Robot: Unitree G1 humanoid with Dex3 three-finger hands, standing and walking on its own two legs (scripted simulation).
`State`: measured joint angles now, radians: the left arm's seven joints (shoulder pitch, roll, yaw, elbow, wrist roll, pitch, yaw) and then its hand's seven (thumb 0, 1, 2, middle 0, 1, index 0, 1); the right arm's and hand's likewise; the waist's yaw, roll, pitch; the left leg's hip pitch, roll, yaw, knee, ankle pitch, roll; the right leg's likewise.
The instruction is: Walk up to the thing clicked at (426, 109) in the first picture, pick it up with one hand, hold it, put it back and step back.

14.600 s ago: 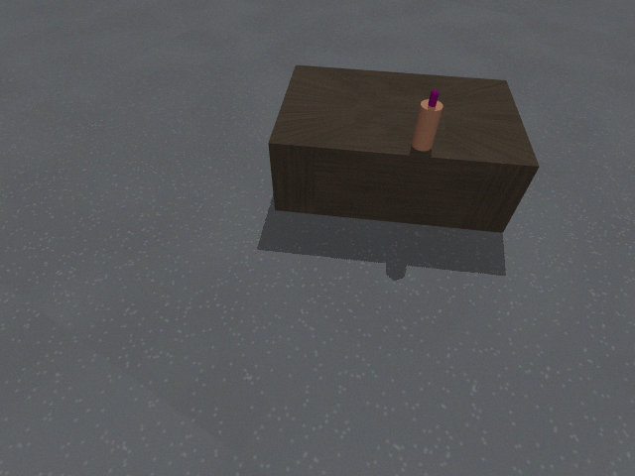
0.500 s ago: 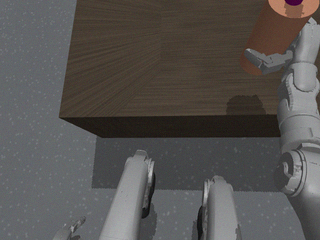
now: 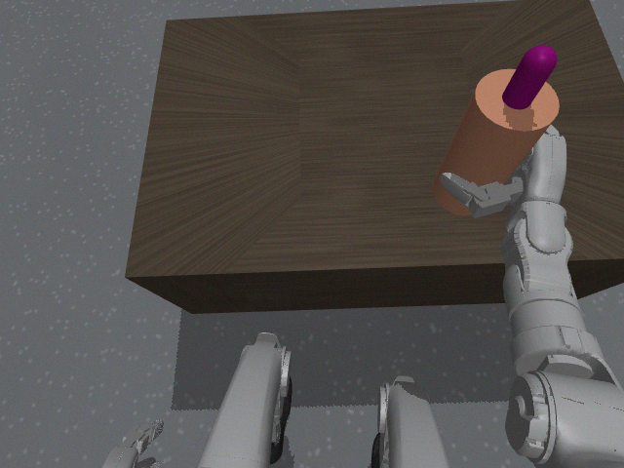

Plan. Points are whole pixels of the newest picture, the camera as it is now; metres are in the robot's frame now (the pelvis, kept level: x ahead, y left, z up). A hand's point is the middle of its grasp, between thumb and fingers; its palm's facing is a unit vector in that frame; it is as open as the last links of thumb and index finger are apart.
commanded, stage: lift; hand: right
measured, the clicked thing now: (493, 136) +0.50 -0.13 +0.07
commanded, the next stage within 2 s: hold in 1.36 s
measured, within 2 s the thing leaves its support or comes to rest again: neither
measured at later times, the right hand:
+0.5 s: hand (532, 180) +0.42 -0.14 +0.11, palm faces +0.06 +1.00 -0.01, open 10.7 cm
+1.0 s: hand (586, 196) +0.38 -0.16 +0.15, palm faces +0.05 +1.00 +0.00, open 10.7 cm
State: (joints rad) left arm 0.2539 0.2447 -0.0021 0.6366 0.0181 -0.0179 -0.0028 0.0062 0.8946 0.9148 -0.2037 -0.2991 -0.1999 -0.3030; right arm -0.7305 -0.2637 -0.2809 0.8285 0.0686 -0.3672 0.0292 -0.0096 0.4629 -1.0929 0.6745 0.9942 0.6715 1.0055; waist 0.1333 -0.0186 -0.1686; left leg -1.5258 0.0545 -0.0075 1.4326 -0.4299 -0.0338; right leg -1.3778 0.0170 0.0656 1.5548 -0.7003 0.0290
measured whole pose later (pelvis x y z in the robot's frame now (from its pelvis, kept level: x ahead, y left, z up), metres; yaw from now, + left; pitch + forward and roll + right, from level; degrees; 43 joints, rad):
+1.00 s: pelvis +0.04 +0.00 +0.11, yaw +0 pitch +14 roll +1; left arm 0.22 0.22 0.00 0.67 -0.01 -0.08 0.03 0.01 0.89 0.91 -0.19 -0.30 -0.19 -0.30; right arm -0.15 -0.19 -0.14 0.44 0.16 -0.37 0.09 -0.01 0.47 -1.10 0.68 0.98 0.68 0.99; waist 0.03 0.00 -0.10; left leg -0.84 0.04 0.02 0.95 -0.35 -0.03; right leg -0.71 -0.01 0.06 1.04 -0.57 0.03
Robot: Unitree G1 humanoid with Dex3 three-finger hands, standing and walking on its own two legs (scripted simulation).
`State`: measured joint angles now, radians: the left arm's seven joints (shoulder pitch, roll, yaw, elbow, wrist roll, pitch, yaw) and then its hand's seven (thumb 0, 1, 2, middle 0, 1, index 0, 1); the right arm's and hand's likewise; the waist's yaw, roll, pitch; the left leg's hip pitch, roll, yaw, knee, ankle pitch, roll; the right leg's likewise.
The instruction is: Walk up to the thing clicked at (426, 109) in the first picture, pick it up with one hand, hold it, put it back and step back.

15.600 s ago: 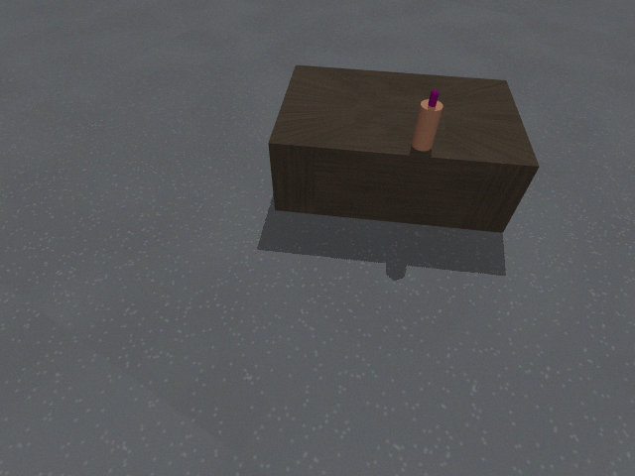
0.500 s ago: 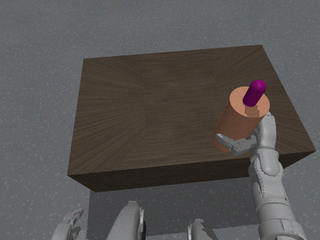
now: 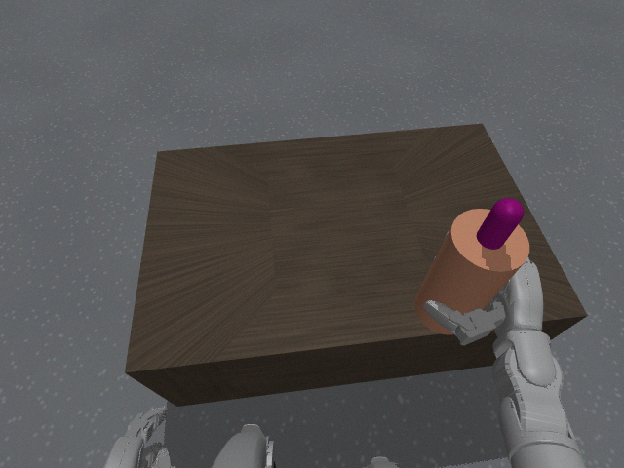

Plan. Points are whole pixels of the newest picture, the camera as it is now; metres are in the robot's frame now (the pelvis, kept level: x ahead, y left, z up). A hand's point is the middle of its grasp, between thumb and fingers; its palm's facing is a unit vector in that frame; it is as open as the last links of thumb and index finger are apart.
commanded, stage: lift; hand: right
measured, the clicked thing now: (470, 266) +0.34 -0.16 +0.08
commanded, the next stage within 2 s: hold in 0.36 s
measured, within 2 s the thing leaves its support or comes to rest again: neither
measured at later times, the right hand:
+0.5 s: hand (477, 285) +0.33 -0.17 +0.06, palm faces +0.04 +1.00 +0.00, open 10.7 cm
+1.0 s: hand (480, 284) +0.32 -0.17 +0.08, palm faces +0.02 +1.00 +0.00, open 10.7 cm
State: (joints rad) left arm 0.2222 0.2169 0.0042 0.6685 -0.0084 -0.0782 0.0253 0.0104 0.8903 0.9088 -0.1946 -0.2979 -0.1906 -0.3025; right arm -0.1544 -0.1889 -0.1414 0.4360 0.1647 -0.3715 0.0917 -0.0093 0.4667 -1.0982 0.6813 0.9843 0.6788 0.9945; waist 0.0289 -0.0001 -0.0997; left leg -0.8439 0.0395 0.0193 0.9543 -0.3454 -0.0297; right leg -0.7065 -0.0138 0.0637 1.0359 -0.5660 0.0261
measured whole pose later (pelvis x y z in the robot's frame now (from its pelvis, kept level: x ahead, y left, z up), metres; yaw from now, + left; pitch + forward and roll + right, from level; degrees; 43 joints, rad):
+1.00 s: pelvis +0.01 +0.00 +0.02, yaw +0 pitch +9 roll +1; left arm 0.22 0.22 -0.01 0.65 -0.03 -0.07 0.05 0.01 0.88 0.91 -0.20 -0.31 -0.20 -0.31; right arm -0.04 -0.20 -0.14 0.28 0.21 -0.30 0.16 -0.01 0.47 -1.10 0.68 0.98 0.68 0.99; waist 0.01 -0.01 -0.07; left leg -0.66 0.03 0.03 0.83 -0.32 -0.02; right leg -0.52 -0.02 0.06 0.89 -0.52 0.03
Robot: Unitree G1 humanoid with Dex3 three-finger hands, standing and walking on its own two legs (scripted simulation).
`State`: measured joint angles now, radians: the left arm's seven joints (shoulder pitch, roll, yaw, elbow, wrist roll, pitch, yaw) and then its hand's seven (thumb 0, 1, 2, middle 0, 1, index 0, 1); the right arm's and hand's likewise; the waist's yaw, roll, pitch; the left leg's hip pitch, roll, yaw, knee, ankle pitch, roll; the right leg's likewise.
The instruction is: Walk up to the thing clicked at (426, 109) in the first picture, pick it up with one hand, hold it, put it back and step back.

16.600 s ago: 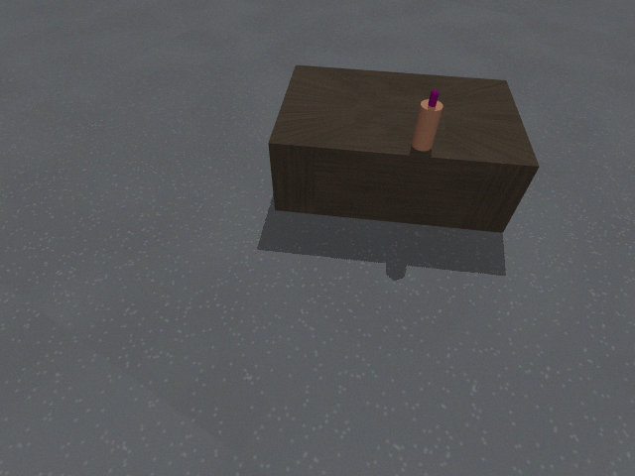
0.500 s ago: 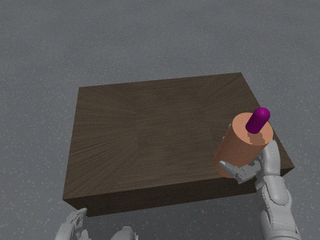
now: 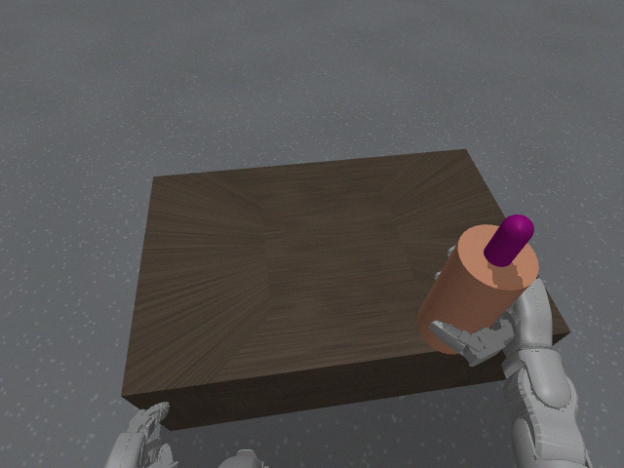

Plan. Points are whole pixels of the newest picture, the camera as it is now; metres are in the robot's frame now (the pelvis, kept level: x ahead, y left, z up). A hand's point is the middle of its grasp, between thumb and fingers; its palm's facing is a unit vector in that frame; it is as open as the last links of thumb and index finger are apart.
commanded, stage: hold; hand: right
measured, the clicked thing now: (476, 283) +0.31 -0.17 +0.10
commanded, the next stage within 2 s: none
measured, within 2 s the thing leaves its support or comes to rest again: neither
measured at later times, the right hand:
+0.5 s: hand (467, 302) +0.31 -0.17 +0.06, palm faces +0.01 +1.00 +0.02, open 10.7 cm
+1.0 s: hand (462, 301) +0.31 -0.17 +0.06, palm faces +0.01 +1.00 +0.01, open 10.7 cm
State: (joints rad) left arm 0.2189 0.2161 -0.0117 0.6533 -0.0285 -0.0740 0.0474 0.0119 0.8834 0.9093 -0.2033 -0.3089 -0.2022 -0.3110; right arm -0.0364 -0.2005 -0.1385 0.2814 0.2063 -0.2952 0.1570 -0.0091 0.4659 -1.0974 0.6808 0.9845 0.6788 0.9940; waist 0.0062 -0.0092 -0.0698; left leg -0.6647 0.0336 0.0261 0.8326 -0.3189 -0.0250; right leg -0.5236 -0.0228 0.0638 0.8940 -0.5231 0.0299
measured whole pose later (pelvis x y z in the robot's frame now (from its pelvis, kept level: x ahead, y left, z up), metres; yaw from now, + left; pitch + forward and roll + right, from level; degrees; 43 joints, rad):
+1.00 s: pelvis -0.01 +0.00 +0.00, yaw +0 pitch +8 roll +1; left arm 0.22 0.21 -0.02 0.67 -0.02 -0.09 0.05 0.01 0.89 0.90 -0.20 -0.31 -0.21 -0.31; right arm -0.08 -0.20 -0.13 0.33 0.20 -0.30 0.15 -0.01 0.47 -1.10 0.68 0.99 0.68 1.00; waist 0.01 -0.01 -0.06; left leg -0.65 0.03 0.02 0.81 -0.30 -0.03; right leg -0.51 -0.02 0.06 0.88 -0.51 0.03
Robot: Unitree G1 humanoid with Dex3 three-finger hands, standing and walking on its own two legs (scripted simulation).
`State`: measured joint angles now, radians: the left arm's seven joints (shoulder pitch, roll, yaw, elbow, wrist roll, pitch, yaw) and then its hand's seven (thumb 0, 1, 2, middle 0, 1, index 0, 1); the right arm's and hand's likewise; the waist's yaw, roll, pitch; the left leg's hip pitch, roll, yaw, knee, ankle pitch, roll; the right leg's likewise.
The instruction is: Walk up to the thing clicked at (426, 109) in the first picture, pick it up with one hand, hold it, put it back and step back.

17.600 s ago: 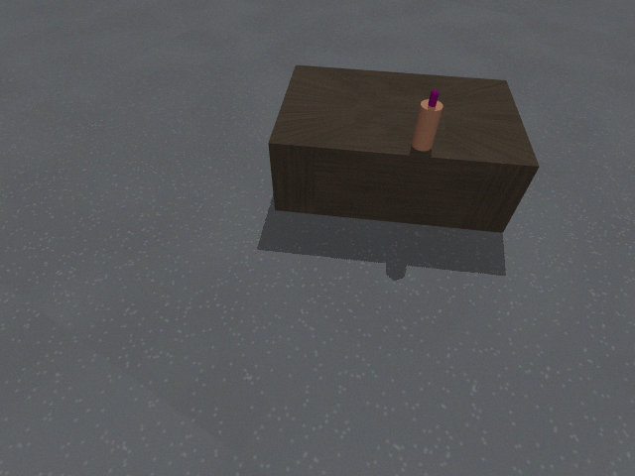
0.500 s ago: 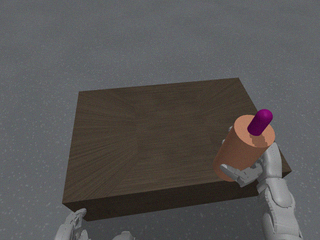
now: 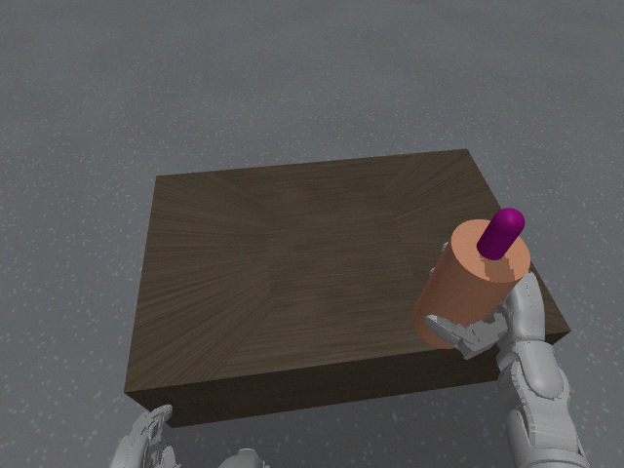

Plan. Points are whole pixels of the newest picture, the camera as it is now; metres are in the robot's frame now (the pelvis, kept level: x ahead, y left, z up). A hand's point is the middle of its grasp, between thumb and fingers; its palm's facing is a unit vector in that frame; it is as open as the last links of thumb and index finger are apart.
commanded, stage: hold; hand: right
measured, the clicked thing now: (470, 278) +0.32 -0.16 +0.10
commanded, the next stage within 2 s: crouch in 1.06 s
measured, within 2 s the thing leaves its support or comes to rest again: neither
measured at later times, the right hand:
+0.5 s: hand (456, 299) +0.32 -0.16 +0.06, palm faces +0.00 +1.00 +0.01, open 10.7 cm
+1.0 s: hand (458, 296) +0.32 -0.16 +0.05, palm faces +0.01 +1.00 +0.01, open 10.7 cm
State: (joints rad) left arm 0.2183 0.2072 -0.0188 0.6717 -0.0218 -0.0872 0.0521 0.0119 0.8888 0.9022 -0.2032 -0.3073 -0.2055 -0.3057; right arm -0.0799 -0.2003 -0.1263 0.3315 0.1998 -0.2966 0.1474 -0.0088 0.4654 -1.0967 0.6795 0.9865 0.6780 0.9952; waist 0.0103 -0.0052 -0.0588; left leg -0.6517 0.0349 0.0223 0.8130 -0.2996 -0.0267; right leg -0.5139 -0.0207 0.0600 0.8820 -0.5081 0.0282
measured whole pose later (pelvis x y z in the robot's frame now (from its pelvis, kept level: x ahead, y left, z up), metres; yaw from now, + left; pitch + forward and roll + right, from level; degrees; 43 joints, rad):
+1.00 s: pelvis +0.00 +0.00 +0.00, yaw +0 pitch +8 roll +1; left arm 0.22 0.21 -0.02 0.69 -0.02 -0.09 0.05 0.01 0.89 0.91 -0.20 -0.30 -0.20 -0.30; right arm -0.09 -0.19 -0.13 0.37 0.20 -0.32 0.15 -0.01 0.47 -1.10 0.68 0.99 0.68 1.00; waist 0.01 -0.01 -0.06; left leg -0.65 0.03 0.02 0.81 -0.30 -0.03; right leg -0.51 -0.02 0.06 0.88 -0.51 0.03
